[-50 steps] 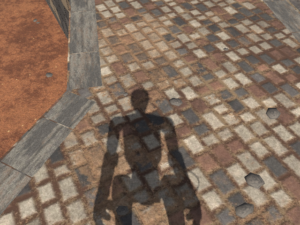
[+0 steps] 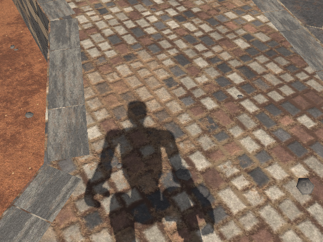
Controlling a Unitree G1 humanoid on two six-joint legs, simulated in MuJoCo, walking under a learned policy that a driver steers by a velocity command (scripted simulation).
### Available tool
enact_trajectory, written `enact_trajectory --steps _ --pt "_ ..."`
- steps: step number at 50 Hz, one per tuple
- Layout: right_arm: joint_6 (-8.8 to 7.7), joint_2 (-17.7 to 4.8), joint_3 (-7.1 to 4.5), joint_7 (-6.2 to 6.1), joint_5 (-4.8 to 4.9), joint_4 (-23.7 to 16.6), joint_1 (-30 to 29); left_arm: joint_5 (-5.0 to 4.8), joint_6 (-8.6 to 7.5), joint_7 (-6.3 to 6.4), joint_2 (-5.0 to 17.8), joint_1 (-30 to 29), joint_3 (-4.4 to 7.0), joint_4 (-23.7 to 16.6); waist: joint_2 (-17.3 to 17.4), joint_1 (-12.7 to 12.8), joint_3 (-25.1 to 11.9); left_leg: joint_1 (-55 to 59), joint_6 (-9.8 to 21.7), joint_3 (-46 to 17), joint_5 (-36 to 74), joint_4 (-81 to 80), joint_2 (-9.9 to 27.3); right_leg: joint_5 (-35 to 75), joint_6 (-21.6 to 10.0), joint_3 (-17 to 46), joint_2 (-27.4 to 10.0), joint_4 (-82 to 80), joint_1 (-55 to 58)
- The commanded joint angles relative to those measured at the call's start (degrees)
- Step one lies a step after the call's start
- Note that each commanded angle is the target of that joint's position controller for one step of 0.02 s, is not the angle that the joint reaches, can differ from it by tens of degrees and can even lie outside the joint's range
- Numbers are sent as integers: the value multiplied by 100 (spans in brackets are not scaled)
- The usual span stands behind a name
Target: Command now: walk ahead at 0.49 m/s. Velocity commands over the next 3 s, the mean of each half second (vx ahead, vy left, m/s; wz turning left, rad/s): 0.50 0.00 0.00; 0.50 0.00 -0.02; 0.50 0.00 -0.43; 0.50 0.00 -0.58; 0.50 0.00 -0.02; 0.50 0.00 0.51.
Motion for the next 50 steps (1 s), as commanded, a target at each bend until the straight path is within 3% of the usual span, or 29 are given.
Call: enact_trajectory --steps 1,5,10,12,13,14,15,16,17,18,19,20,21,22,23,25,28,32,38,41,42,43,44,45,46,47,48,49,50 --pt "-93 -761 -123 -114 10 -319 -223 68 32 37 238 187 66 -244 440 265 304 -532 985 -1245 377 -1159 1626 868 158 16 -245 -829 -178" --pt "-21 -918 -150 -195 98 -225 225 22 -27 -28 163 -715 33 -476 456 -59 307 -57 726 -955 466 -1065 1530 1729 203 -193 7 -2428 -18" --pt "93 -970 -179 -206 147 -30 651 -57 -80 -198 232 -1436 10 -756 544 -281 468 814 646 -1027 323 -669 1858 1295 106 -252 179 -3287 -15" --pt "152 -1038 -214 -221 152 -16 609 -58 -132 -261 348 -1343 44 -800 611 -147 408 1075 560 -1104 560 -372 2003 844 -55 -289 262 -3527 261" --pt "183 -1084 -227 -225 152 -34 511 -54 -156 -273 442 -1078 90 -751 675 34 273 1098 495 -1074 1101 -75 1995 675 -146 -395 380 -3639 697" --pt "213 -1055 -210 -226 135 -71 385 -41 -170 -262 614 -465 195 -577 660 378 -69 1021 373 -879 2056 644 1781 606 -275 -551 573 -3771 1539" --pt "221 -859 -132 -222 67 -152 325 -26 -184 -221 966 640 357 -262 469 816 -788 428 191 -574 2287 2003 1425 739 -519 -305 373 -3669 3063" --pt "132 -331 43 -192 0 -320 741 93 -161 -191 1637 1573 517 -111 -713 866 -1752 -1654 -209 -109 476 4336 674 528 -1275 1847 -1110 -3770 5385" --pt "-22 -166 109 -157 107 -239 954 69 -129 -226 1426 1776 460 -21 -1490 809 -2250 -2986 -296 -695 -2415 5572 171 -181 -1771 3893 -1693 -4697 6122" --pt "-123 -829 -55 -135 243 -319 510 35 -145 -234 984 1353 319 -97 -919 776 -1503 -3530 -166 -1067 -2202 6093 568 -385 -1464 3350 -1496 -4789 5516" --pt "-156 -947 -89 -138 288 -458 49 30 -134 -228 738 812 237 -234 -547 629 -940 -3535 -90 -917 -1650 5992 885 -20 -1232 2438 -1275 -4856 4701" --pt "-128 -870 -103 -172 223 -490 -170 49 -128 -256 576 372 176 -302 -126 443 -541 -3280 -122 -793 -1187 5629 1113 472 -1119 1807 -1010 -5074 3886" --pt "-51 -819 -149 -206 144 -493 -205 77 -140 -281 417 164 128 -321 -116 272 -321 -2973 -142 -798 -885 5247 1290 711 -1003 1364 -762 -5288 3356" --pt "32 -677 -144 -209 129 -470 -88 105 -145 -304 365 136 112 -271 -227 146 -238 -2669 -175 -782 -711 5067 1349 892 -977 1109 -637 -5451 3025" --pt "97 -539 -132 -213 120 -435 17 102 -162 -310 385 229 123 -200 -225 89 -202 -2548 -216 -727 -619 4957 1348 1179 -1021 921 -565 -5549 2872" --pt "166 -510 -153 -231 104 -502 -119 104 -179 -269 540 434 165 -61 -129 36 -58 -2764 -299 -685 -303 4633 1365 1643 -1083 618 -519 -5679 2815" --pt "171 -496 -174 -230 54 -744 -804 94 -130 -169 635 739 186 79 -54 176 108 -3257 -408 -664 445 3698 1373 1931 -1051 393 -513 -5769 3043" --pt "127 -380 -134 -166 83 -969 -1619 42 -85 -88 712 1048 187 215 -98 412 276 -3040 -404 -479 1320 2379 1190 1585 -887 75 -371 -5890 3158" --pt "45 -417 -96 8 151 -1309 -2445 -16 43 -31 778 1494 236 518 -118 590 567 -3192 -226 -435 913 1514 1038 1617 -834 104 -748 -5542 4142" --pt "-11 -621 -177 65 151 -1276 -2073 -23 114 -3 903 1298 290 510 -271 280 274 -2293 -13 -221 322 1308 778 2920 -690 49 -802 -4945 4322" --pt "-17 -776 -272 47 141 -1117 -1508 -15 144 -3 918 1166 291 483 -319 -45 -77 -1433 102 -33 292 1231 561 3878 -593 -98 -645 -4298 4220" --pt "-10 -1060 -423 7 135 -793 -482 21 166 -6 791 1091 238 429 -213 -485 -689 5 283 -65 439 1277 547 4059 -425 -320 -322 -3122 3704" --pt "14 -1542 -543 -61 61 -590 594 136 149 -5 603 1180 142 276 622 -744 -1588 1850 680 -1543 488 1343 1769 2073 -213 -591 117 -1140 2334" --pt "28 -1718 -551 -9 31 -496 757 59 5 -91 -204 1924 -69 328 2098 -285 -2277 3446 1556 -4294 -663 478 2851 -1981 63 -151 1142 582 206" --pt "13 -1154 -410 -13 82 -553 546 -116 -121 -109 447 1516 72 386 1380 -477 -1866 3112 1275 -4282 -1177 165 2706 -2079 -69 547 840 1239 -415" --pt "-8 -913 -341 -42 94 -657 40 -239 -182 -108 728 968 154 207 1052 -394 -1055 2265 978 -3323 -849 66 2575 -1537 -167 441 573 1237 -671" --pt "-28 -780 -285 -41 67 -746 -449 -218 -168 -54 715 702 169 159 488 -170 -671 1369 810 -2618 -266 -110 2393 -961 -154 303 248 953 -362" --pt "-52 -574 -232 -21 23 -753 -712 -127 -99 -5 653 577 223 153 357 -5 -326 712 659 -2068 36 -340 2148 -618 -152 277 83 629 -122" --pt "-81 -540 -220 -20 -47 -702 -772 -119 -10 -6 509 793 230 176 676 181 -311 332 640 -1748 176 -519 2091 -403 -141 349 -63 461 257"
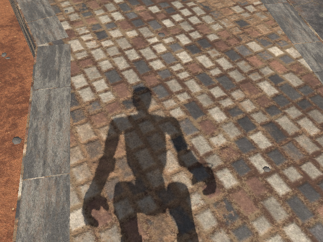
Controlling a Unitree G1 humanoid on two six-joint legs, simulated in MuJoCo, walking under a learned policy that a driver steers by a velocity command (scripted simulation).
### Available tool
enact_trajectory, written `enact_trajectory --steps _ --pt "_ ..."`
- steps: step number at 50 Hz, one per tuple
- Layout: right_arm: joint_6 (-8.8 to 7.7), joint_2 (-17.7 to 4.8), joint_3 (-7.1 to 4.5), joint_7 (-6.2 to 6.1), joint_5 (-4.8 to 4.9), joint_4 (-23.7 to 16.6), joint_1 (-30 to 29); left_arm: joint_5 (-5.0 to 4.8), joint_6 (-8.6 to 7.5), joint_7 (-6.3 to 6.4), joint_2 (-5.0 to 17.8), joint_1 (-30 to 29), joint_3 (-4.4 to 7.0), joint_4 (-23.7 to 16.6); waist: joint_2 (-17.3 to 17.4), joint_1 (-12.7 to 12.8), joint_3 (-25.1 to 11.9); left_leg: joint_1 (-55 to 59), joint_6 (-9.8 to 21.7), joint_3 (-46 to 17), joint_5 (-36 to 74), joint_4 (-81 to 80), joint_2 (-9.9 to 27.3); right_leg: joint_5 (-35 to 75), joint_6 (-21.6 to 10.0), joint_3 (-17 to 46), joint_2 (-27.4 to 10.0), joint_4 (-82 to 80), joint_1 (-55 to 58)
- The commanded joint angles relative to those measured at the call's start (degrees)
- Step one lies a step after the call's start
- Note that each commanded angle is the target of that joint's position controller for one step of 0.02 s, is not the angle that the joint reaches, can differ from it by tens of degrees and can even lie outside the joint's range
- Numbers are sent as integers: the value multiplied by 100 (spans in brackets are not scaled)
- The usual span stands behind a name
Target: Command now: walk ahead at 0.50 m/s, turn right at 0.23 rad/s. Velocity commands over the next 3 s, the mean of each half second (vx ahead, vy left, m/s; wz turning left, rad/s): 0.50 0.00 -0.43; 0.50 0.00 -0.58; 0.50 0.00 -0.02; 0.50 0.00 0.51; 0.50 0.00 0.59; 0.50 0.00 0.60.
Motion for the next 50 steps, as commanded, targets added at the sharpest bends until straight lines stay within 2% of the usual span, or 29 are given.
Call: enact_trajectory --steps 1,3,5,8,11,14,17,20,21,22,23,24,25,26,27,28,29,31,32,34,37,42,44,45,46,47,48,49,50 --pt "-112 -410 -86 -6 -87 -99 217 -6 55 43 353 261 154 -272 614 12 -390 1166 833 -1611 479 -1738 1637 613 -33 393 -647 21 -1071" --pt "-145 -496 -116 -48 -101 31 334 -29 173 60 288 168 183 -307 532 69 -171 945 809 -1121 730 -1949 1541 866 -7 409 -655 -160 -1230" --pt "-146 -626 -155 -121 -113 108 469 16 219 64 302 -156 211 -440 450 14 -17 1064 779 -783 1135 -2012 1557 1375 49 525 -626 -534 -1693" --pt "-107 -666 -156 -213 -122 170 586 51 189 8 275 -543 231 -593 427 -58 58 1308 640 -307 1410 -2047 1471 2212 95 500 -511 -1351 -1975" --pt "-73 -726 -149 -278 -87 203 693 79 166 -93 180 -1091 180 -796 398 -231 193 1464 494 122 1479 -2105 1413 2775 81 110 -452 -2236 -1863" --pt "17 -796 -170 -317 -44 338 1060 88 167 -199 74 -1646 111 -1081 319 -447 389 2116 477 312 1752 -1958 1608 2672 17 -139 -428 -2752 -2148" --pt "159 -889 -210 -333 8 387 1214 66 174 -321 61 -1996 89 -1387 337 -496 468 2765 459 474 2406 -1559 1826 2060 -92 -447 -330 -3032 -2328" --pt "262 -1125 -277 -389 52 258 958 54 203 -408 288 -1682 199 -1533 689 -122 62 2830 295 754 4967 -568 1836 1233 -376 -990 157 -3095 -1250" --pt "302 -1207 -300 -413 55 211 859 37 217 -412 472 -1183 297 -1465 804 185 -238 2732 233 809 5682 189 1800 1003 -520 -1102 383 -3109 -557" --pt "322 -1240 -299 -421 87 148 692 27 219 -373 775 -320 463 -1273 737 672 -687 2307 81 896 5543 1334 1615 1352 -735 -1070 589 -3574 696" --pt "267 -1167 -260 -416 47 22 671 58 265 -241 1291 588 668 -1077 167 1044 -1204 922 -172 893 3731 3092 1325 1355 -1075 90 -9 -3898 2449" --pt "54 -199 26 -291 -95 -308 1164 51 235 -185 1870 401 744 -1207 -1374 314 -1714 -1772 -552 345 -1980 5369 -58 1229 -2298 3567 -1628 -4435 4423" --pt "-252 -644 -38 -160 136 -438 699 150 194 -185 1412 694 587 -1224 -774 661 -2361 -2509 -401 -1055 -2332 5926 -63 886 -2432 4510 -1855 -5124 4812" --pt "-369 -851 -93 -110 326 -602 160 183 139 -169 1014 500 493 -1213 -501 691 -1601 -2898 -209 -1111 -1881 5686 286 1164 -2025 3486 -1593 -5082 4325" --pt "-389 -807 -85 -135 254 -604 91 122 92 -188 787 36 422 -1291 116 368 -1036 -2643 -161 -1082 -1426 4990 572 1680 -1735 2674 -1300 -5103 3347" --pt "-333 -860 -146 -188 99 -543 69 96 74 -192 593 -369 353 -1400 300 144 -757 -2209 -205 -1015 -1236 4432 754 2166 -1538 2150 -1076 -5177 2534" --pt "-237 -867 -183 -197 31 -543 192 140 76 -171 524 -565 307 -1496 300 -46 -580 -1805 -269 -1010 -1090 4218 842 2449 -1519 1911 -945 -5350 1920" --pt "-94 -748 -194 -202 -33 -624 317 131 61 -126 722 -592 341 -1531 153 -242 -449 -1495 -471 -927 -1025 3642 861 2886 -1565 1691 -861 -5486 1295" --pt "-51 -704 -182 -216 -64 -667 182 125 55 -90 791 -524 361 -1538 162 -214 -378 -1463 -559 -856 -821 3302 843 2950 -1529 1511 -760 -5549 1068" --pt "-9 -586 -140 -245 -96 -842 -316 102 66 -12 955 -328 404 -1527 67 -78 -240 -1487 -688 -735 -118 2428 702 2925 -1388 1237 -552 -5582 813" --pt "-23 -447 -75 -211 -63 -1029 -928 68 119 32 982 -80 419 -1499 -199 185 -191 -1111 -677 -695 1040 1066 400 2285 -1073 1047 -268 -5468 647" --pt "-117 -707 -132 -114 42 -1306 -1388 28 179 43 905 265 402 -1398 -415 349 -205 -868 -534 -897 1064 171 191 1602 -895 1735 -513 -4951 1225" --pt "-194 -843 -187 -77 56 -1311 -1234 55 214 76 935 215 413 -1433 -559 212 -238 -599 -404 -910 582 14 152 1641 -831 2070 -617 -4615 1457" --pt "-231 -891 -225 -79 53 -1233 -915 59 235 87 897 119 400 -1476 -634 18 -316 -179 -301 -831 505 -171 120 1780 -755 2125 -545 -4374 1453" --pt "-260 -1035 -305 -106 2 -1104 -367 79 234 84 744 30 343 -1546 -605 -258 -625 682 -135 -842 533 -282 226 2063 -591 1986 -287 -3820 1280" --pt "-274 -1337 -396 -151 -92 -1010 514 147 208 58 435 -65 223 -1678 -143 -659 -1328 2109 232 -1621 327 -160 1099 1614 -366 1530 51 -2347 592" --pt "-184 -1769 -513 -172 -185 -862 1189 9 131 48 143 645 131 -1834 1567 -406 -2028 4024 1154 -4078 -683 -519 2384 -703 58 694 852 -483 -1532" --pt "-146 -1406 -443 -145 -32 -871 1206 -60 106 44 600 799 166 -1744 1759 -436 -1908 4057 1276 -5138 -1893 -834 2682 -1255 139 785 434 506 -2419" --pt "-96 -960 -333 -149 21 -973 951 -35 148 45 953 359 258 -1748 1080 -556 -1183 3411 1010 -4308 -2063 -916 2445 -757 186 771 161 887 -2654"
Over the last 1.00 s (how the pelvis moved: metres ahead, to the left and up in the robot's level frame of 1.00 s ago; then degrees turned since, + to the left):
0.55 -0.01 -0.01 0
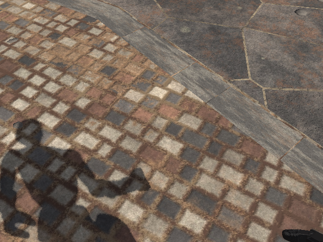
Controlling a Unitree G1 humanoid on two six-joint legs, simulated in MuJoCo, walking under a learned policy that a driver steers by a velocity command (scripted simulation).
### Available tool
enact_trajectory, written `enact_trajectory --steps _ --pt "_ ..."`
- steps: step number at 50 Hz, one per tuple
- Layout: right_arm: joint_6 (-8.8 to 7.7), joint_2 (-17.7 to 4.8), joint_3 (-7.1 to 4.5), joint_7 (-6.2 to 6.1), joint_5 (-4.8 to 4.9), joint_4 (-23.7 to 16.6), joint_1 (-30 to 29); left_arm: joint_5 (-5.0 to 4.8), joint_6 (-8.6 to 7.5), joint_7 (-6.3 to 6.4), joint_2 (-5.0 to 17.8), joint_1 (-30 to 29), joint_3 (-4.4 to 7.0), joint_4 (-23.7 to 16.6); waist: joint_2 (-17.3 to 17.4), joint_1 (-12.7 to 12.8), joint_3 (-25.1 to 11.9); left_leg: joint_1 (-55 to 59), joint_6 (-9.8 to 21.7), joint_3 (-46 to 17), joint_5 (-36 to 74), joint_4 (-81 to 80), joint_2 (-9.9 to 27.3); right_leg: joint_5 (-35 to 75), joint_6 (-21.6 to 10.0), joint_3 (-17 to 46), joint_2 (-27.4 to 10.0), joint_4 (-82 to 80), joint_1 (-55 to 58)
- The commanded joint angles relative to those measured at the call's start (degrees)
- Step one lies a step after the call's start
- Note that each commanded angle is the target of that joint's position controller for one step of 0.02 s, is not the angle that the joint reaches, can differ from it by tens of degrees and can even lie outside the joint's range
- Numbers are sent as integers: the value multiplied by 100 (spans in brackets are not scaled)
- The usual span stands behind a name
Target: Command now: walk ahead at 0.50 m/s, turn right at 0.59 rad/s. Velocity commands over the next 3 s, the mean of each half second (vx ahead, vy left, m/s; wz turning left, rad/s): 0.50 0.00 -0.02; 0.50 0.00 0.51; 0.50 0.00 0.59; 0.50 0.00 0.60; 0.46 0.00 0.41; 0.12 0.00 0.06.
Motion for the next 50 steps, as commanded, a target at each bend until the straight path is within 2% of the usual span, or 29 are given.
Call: enact_trajectory --steps 1,2,3,4,5,9,11,16,18,19,20,21,22,23,24,25,26,28,31,36,41,43,44,45,46,47,48,49,50 --pt "106 -717 -251 -44 42 -103 1214 32 -88 0 781 -278 105 -628 616 -749 -560 3219 1089 -2982 -1586 -1369 2245 405 129 -189 -710 2059 -3205" --pt "144 -634 -217 -37 4 -80 982 95 -84 -14 717 -516 121 -725 512 -617 -229 2556 1016 -2448 -999 -1526 2022 687 121 -236 -867 1788 -3026" --pt "145 -514 -170 -34 -30 -67 859 86 -55 -42 616 -551 134 -757 568 -480 -68 2125 909 -1937 -603 -1704 1782 861 75 -249 -1018 1584 -2765" --pt "121 -543 -172 -12 -39 9 893 49 -43 -66 443 -462 92 -773 792 -392 -36 1806 976 -1739 -396 -1852 1691 941 71 -294 -1062 1388 -2507" --pt "90 -539 -177 17 -7 93 991 50 -37 -73 287 -415 48 -764 787 -364 -18 1670 1077 -1553 -153 -1968 1612 939 86 -341 -1051 1173 -2393" --pt "106 -870 -259 23 104 227 1138 179 -136 -101 112 -983 -74 -955 578 -354 28 1692 1284 -1055 944 -2147 1538 1666 165 -686 -1144 -293 -2422" --pt "173 -968 -278 9 158 246 1234 159 -213 -148 35 -1393 -129 -1006 586 -491 57 1559 1160 -748 1018 -2118 1332 2232 214 -842 -1020 -1207 -2030" --pt "302 -1125 -296 -25 229 408 1797 45 -324 -273 213 -2099 -94 -1184 779 -694 94 1756 999 -985 647 -1747 1486 2508 256 -923 -662 -2411 -1325" --pt "362 -1159 -299 -58 252 410 1747 52 -379 -282 387 -1789 -6 -1112 822 -396 -31 1740 816 -1111 542 -1356 1506 2486 110 -938 -584 -2908 -598" --pt "358 -1056 -259 -77 246 418 1756 83 -384 -227 576 -1316 101 -966 751 -154 -266 1581 668 -1026 956 -895 1321 2491 -4 -989 -513 -3060 217" --pt "328 -812 -169 -77 187 362 1691 173 -391 -154 855 -560 222 -835 588 235 -765 1061 443 -732 830 224 981 2529 -242 -578 -996 -2990 1408" --pt "249 -277 -2 -73 81 172 1899 321 -324 -74 1361 261 342 -773 -616 407 -1651 -777 51 -147 -908 2312 325 2428 -816 1102 -2459 -2887 3452" --pt "174 -310 21 -89 219 83 2138 291 -271 -99 1319 543 325 -644 -1590 373 -2057 -1813 -8 -442 -2680 3602 145 1451 -1324 2850 -3097 -3546 3647" --pt "190 -810 -131 -96 320 111 1908 211 -274 -119 915 339 207 -619 -980 354 -1361 -2210 16 -694 -2339 4191 453 856 -1197 2411 -2858 -3723 3091" --pt "231 -852 -152 -91 312 37 1585 165 -278 -132 668 -7 118 -633 -781 245 -813 -2263 50 -568 -1865 4211 631 881 -1028 1644 -2619 -3874 2430" --pt "287 -796 -161 -95 245 27 1438 186 -294 -161 485 -398 53 -626 -540 58 -454 -2062 38 -525 -1462 4035 788 1185 -952 1133 -2388 -4107 1766" --pt "363 -733 -186 -89 202 23 1427 209 -324 -177 326 -686 14 -606 -585 -132 -199 -1818 24 -584 -1187 3811 918 1574 -898 702 -2230 -4323 1259" --pt "500 -516 -164 -59 220 9 1470 234 -394 -175 309 -953 43 -529 -559 -350 16 -1458 -39 -569 -838 3643 987 2268 -864 37 -2108 -4641 707" --pt "578 -412 -150 -45 179 -150 1196 257 -454 -108 467 -869 126 -351 -259 -384 127 -1638 -139 -619 -242 3148 987 3037 -908 -636 -2129 -4786 726" --pt "550 -274 -57 137 153 -443 311 204 -387 -14 767 -637 222 -131 -134 -97 329 -1366 -50 -226 924 1520 881 3084 -700 -1545 -2029 -4824 916" --pt "579 -435 -83 268 160 -812 -296 51 -240 -11 1045 -367 327 82 -152 30 522 -1293 275 156 237 764 730 3471 -492 -1893 -2270 -4440 1681" --pt "605 -619 -184 272 141 -845 -11 2 -164 4 1234 -416 374 95 -321 -221 205 -579 507 529 -365 673 349 5370 -364 -2103 -2234 -3620 1856" --pt "617 -804 -307 253 154 -697 651 -29 -109 12 1274 -492 375 90 -284 -630 -174 333 670 733 -320 419 42 6180 -244 -2292 -2081 -2658 1744" --pt "645 -1181 -513 176 172 -419 1630 -3 -101 31 1125 -409 308 79 -110 -1072 -698 1882 884 674 -29 219 -208 5997 -39 -2430 -1831 -1309 1048" --pt "687 -1833 -690 48 199 -320 2200 230 -148 33 632 -231 139 -133 1069 -1059 -1132 3626 1443 -1464 -3 13 1058 2834 308 -2459 -1343 819 -937" --pt "580 -2090 -638 93 183 -546 1940 237 -355 -18 252 -68 -41 -400 1768 -627 -2024 4688 2433 -4681 -1123 -1102 2123 -611 487 -1152 -306 2279 -2571" --pt "499 -1543 -482 150 160 -563 1979 15 -501 -84 796 -750 75 -490 898 -1005 -1820 4596 2101 -4398 -1285 -1465 2073 -280 363 -473 -599 2513 -3182" --pt "439 -1303 -410 152 148 -509 1828 -65 -571 -104 805 -991 62 -567 790 -904 -1126 3940 1886 -3572 -968 -1418 1889 201 227 -569 -807 2209 -3359" --pt "419 -1145 -356 138 156 -552 1447 62 -591 -47 737 -1003 50 -502 309 -635 -708 3085 1684 -2941 -437 -1384 1628 635 202 -571 -1054 1713 -3059"
Over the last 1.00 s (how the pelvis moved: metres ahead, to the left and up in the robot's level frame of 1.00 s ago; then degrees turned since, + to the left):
0.54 -0.12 -0.01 -33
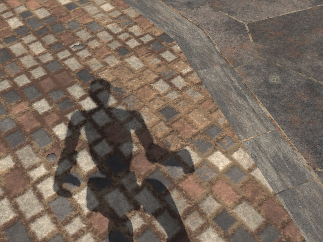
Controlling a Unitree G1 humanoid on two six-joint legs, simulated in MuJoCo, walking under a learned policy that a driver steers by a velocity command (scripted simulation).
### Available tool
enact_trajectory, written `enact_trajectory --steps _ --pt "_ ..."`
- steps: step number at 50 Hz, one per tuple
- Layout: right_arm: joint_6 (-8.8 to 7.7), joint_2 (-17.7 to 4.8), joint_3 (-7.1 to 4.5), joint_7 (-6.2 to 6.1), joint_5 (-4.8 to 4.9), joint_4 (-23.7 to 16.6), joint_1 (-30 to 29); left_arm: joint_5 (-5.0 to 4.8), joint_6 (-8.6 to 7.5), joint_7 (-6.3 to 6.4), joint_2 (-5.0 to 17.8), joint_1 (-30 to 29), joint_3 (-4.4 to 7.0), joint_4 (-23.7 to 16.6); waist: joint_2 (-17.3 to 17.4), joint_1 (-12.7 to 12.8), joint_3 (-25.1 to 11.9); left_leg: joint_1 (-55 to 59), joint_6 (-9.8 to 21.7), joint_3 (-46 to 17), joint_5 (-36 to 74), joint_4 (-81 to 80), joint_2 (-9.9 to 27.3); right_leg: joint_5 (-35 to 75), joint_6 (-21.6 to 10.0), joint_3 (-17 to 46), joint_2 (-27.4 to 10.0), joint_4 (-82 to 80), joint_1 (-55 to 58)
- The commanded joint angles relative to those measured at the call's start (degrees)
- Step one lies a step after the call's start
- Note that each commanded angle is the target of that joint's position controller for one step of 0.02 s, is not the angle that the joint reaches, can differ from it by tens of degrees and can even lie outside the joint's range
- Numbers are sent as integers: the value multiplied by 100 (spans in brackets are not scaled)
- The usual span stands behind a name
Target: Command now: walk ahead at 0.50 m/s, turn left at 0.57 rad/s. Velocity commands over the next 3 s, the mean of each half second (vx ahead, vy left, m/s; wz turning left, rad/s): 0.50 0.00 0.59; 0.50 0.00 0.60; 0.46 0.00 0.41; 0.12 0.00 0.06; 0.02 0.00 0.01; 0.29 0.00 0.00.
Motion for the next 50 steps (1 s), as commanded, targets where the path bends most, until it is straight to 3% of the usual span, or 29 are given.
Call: enact_trajectory --steps 1,2,5,8,11,14,16,18,19,20,21,22,23,24,25,26,28,30,34,37,41,44,45,46,47,48,49,50 --pt "-126 -711 -198 -58 -38 -257 587 136 -264 53 737 -333 139 -646 191 -239 -873 2492 1134 -2616 537 -1965 1514 614 -139 489 -292 77 -2382" --pt "-126 -654 -168 -84 -100 -357 414 159 -188 40 753 -231 161 -633 320 -80 -810 2048 1125 -2433 846 -2095 1397 791 -112 517 -353 -93 -2031" --pt "-176 -750 -200 -171 -76 -327 470 221 -34 40 550 -289 123 -663 242 -4 -703 1505 1201 -2015 1532 -2300 1223 1191 98 388 -249 -751 -1831" --pt "-159 -832 -224 -280 -26 -204 742 228 -20 30 369 -926 40 -833 287 -208 -495 1396 1010 -1710 1466 -2303 1000 2215 247 368 -73 -1953 -1919" --pt "-113 -854 -233 -329 9 -106 960 162 -72 -54 274 -1523 -22 -963 456 -447 -370 1297 800 -1653 902 -2231 847 3010 254 337 201 -3135 -1540" --pt "-71 -873 -244 -345 43 14 1220 91 -145 -145 383 -1880 -6 -1091 510 -573 -296 1507 755 -2009 638 -1985 990 3059 181 412 348 -3662 -1311" --pt "-33 -837 -241 -365 45 43 1270 81 -194 -191 518 -1854 45 -1112 580 -517 -318 1811 688 -2344 576 -1672 1094 2725 78 492 403 -3934 -1149" --pt "5 -836 -255 -377 33 20 1175 64 -242 -192 629 -1522 112 -1056 780 -312 -381 1943 579 -2595 784 -1327 1121 2236 -85 445 440 -4085 -684" --pt "17 -726 -218 -372 28 -21 1083 81 -267 -162 712 -1053 179 -932 784 -51 -570 1865 451 -2534 1051 -943 925 2278 -225 335 463 -4340 -5" --pt "-1 -452 -117 -347 -13 -109 1019 176 -295 -121 922 -373 263 -843 566 284 -1172 1471 252 -2233 1023 114 622 2242 -516 723 -51 -4223 1242" --pt "-32 -110 -9 -352 5 -249 1483 291 -275 -73 1389 437 377 -758 -570 328 -2087 -128 -168 -1475 -388 2038 -83 1686 -1196 2497 -1325 -4277 3352" --pt "-70 -249 22 -365 106 -326 1847 182 -198 -132 1317 703 378 -581 -1945 202 -2345 -1506 -331 -1183 -2312 3324 -148 247 -1693 4540 -2073 -4874 3950" --pt "-54 -780 -106 -361 135 -221 1537 103 -162 -125 816 422 244 -685 -1150 303 -1541 -1950 -386 -1286 -1903 3844 215 -507 -1494 4117 -1904 -5084 3316" --pt "-17 -893 -143 -353 76 -294 1034 121 -100 -95 606 170 175 -728 -685 334 -964 -1949 -415 -1055 -1432 3911 414 -156 -1266 3219 -1661 -5129 2602" --pt "1 -820 -149 -337 17 -360 794 156 -64 -86 500 -82 123 -711 -452 215 -563 -1785 -436 -959 -1085 3691 576 495 -1179 2563 -1407 -5278 1909" --pt "23 -745 -170 -311 -4 -394 711 183 -61 -73 386 -233 79 -677 -520 88 -374 -1600 -434 -955 -853 3440 745 969 -1118 2088 -1215 -5416 1480" --pt "87 -498 -138 -262 58 -396 809 181 -100 -66 373 -309 77 -600 -691 -44 -292 -1278 -448 -811 -643 3207 885 1482 -1098 1420 -1023 -5684 1045" --pt "125 -369 -105 -255 37 -482 666 163 -149 -64 513 -263 125 -489 -569 -60 -237 -1418 -511 -767 -377 2944 943 1985 -1208 994 -1060 -5856 1004" --pt "94 -296 -60 -193 24 -563 289 167 -120 -40 714 -203 178 -319 -386 18 -221 -1576 -578 -675 623 1927 971 2811 -1181 182 -1025 -5916 1314" --pt "28 -176 3 -77 18 -686 -295 132 -52 -10 838 -50 192 -202 -328 253 -67 -1324 -510 -343 1305 940 887 2986 -1037 -371 -941 -5895 1434" --pt "21 -176 21 60 46 -932 -834 27 73 -10 1047 256 245 -23 -332 385 143 -1241 -307 -20 1011 211 769 3366 -928 -682 -1158 -5734 2002" --pt "66 -461 -122 85 -4 -967 -492 -64 181 34 1304 213 322 -12 -582 7 -214 -379 40 410 122 11 291 5929 -764 -1005 -1198 -4717 2343" --pt "89 -665 -244 65 -5 -827 136 -89 227 57 1356 160 335 -25 -579 -386 -573 455 215 537 63 -169 41 6617 -678 -1141 -1113 -3813 2240" --pt "124 -984 -435 -13 15 -553 1146 -83 237 84 1230 135 280 -54 -405 -915 -1084 1996 450 444 450 -504 -131 6292 -484 -1278 -910 -2511 1525" --pt "181 -1476 -558 -144 61 -400 1782 200 196 66 669 377 86 -187 752 -916 -1590 3765 843 -1291 794 -429 1022 2601 -232 -1249 -523 -605 -217" --pt "81 -1811 -533 -111 69 -626 1443 195 10 -12 306 569 -87 -551 1715 -403 -2453 5097 2019 -4692 -713 -1472 2196 -867 2 -200 638 1130 -2253" --pt "-3 -1257 -386 -55 29 -643 1518 -13 -167 -89 908 -144 44 -615 763 -855 -2329 4937 1711 -4544 -1050 -1920 2145 -506 -97 587 319 1325 -2868" --pt "-73 -1060 -313 -52 -10 -577 1354 -136 -251 -119 928 -488 38 -762 603 -772 -1533 4232 1490 -3754 -721 -1952 1959 -16 -206 492 126 1018 -3047"
Over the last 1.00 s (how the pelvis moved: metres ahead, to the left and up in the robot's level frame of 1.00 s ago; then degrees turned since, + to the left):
0.48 0.05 0.00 21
